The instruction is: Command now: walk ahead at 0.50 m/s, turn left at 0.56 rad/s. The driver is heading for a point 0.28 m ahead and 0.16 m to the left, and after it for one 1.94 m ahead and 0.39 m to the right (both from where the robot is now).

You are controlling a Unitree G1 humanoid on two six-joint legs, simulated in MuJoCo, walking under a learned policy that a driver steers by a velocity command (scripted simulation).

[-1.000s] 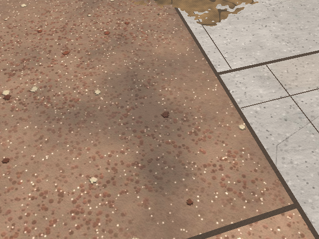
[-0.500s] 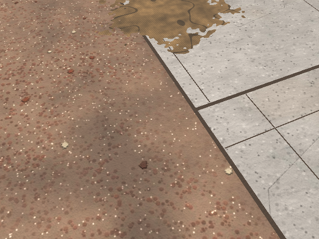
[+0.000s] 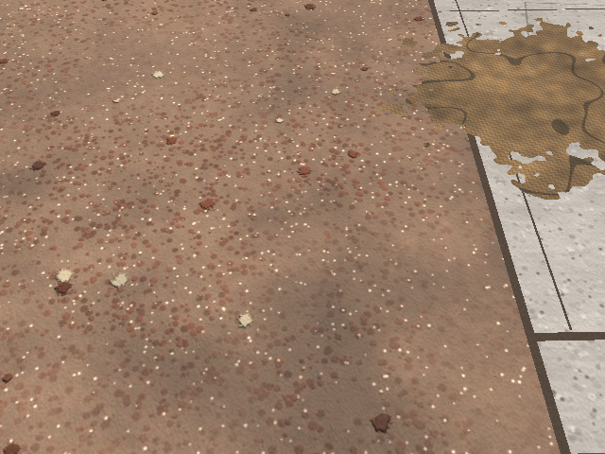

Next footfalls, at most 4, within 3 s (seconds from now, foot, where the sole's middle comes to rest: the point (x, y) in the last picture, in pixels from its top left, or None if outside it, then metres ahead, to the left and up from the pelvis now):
0.12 left None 0.21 0.09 -0.78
0.68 right None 0.33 -0.04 -0.78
1.16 left None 0.33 0.16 -0.78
1.58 right None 0.22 -0.03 -0.78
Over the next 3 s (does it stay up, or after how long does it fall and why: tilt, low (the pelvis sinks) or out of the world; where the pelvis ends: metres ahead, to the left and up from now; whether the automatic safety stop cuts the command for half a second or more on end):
stays up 0.24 0.09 0.01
